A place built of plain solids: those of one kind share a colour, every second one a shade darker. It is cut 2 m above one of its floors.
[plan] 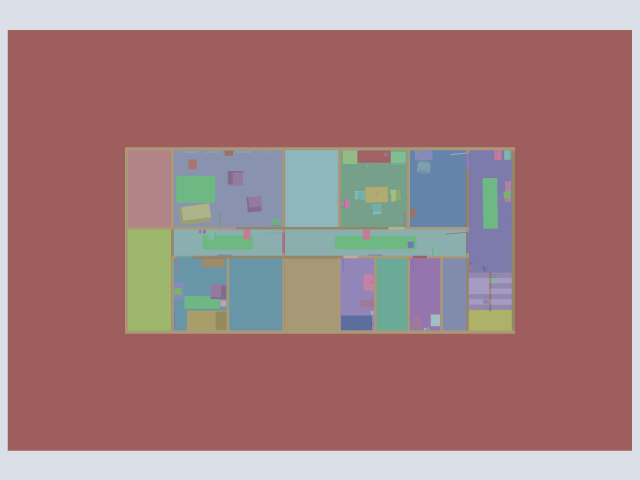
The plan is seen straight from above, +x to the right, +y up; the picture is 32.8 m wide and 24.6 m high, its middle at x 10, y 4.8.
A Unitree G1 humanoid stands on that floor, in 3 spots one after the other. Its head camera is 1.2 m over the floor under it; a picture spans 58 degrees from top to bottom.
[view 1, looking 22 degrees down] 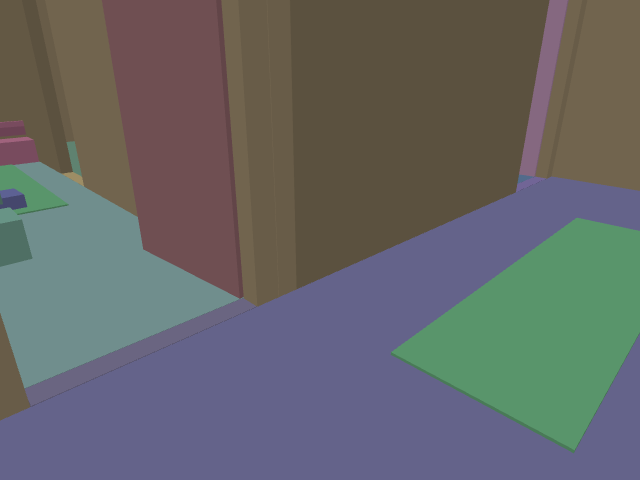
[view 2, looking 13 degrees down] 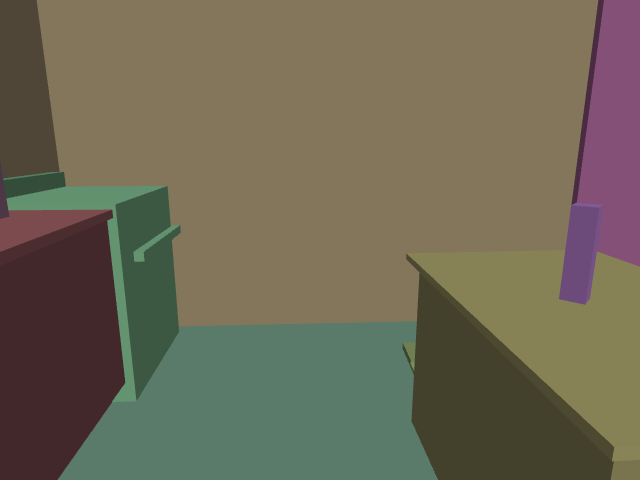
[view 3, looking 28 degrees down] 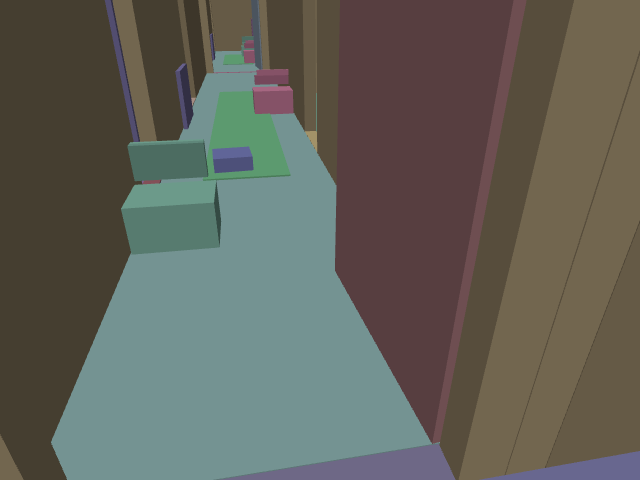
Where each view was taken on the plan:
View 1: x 19.30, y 4.03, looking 136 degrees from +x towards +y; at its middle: wall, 2.53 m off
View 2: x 11.78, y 7.97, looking -3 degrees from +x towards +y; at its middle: wall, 2.78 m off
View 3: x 18.31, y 4.67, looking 170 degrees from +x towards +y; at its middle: floor_corridor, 2.55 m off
